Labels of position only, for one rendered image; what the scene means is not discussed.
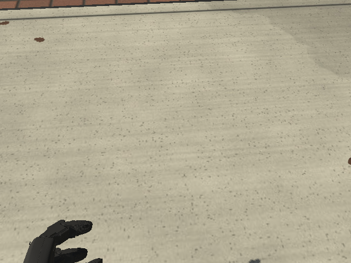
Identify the robot left hand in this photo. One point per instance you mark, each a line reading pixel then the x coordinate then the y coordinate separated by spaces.
pixel 43 248

